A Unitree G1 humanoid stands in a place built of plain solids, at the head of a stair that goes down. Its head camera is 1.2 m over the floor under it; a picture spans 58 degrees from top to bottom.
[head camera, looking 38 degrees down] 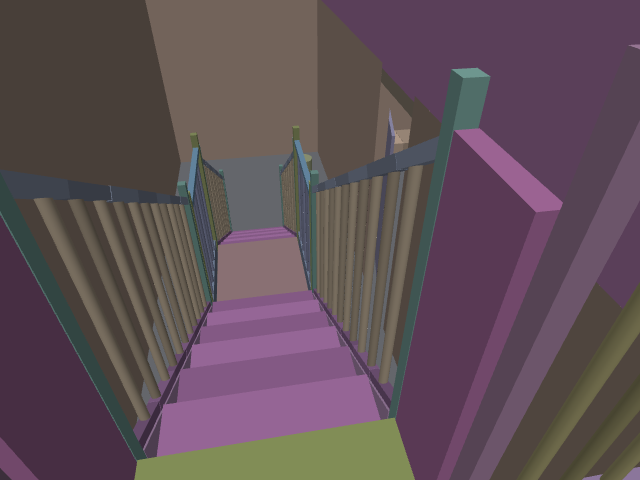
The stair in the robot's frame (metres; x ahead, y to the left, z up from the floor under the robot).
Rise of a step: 0.18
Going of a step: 0.28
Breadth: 0.73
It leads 10 degrees to the left of straight ahead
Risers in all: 7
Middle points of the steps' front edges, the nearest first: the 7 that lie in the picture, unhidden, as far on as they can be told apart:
0.62 0.14 0.00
0.90 0.19 -0.18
1.17 0.23 -0.36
1.45 0.28 -0.55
1.72 0.33 -0.73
2.00 0.38 -0.91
2.27 0.42 -1.10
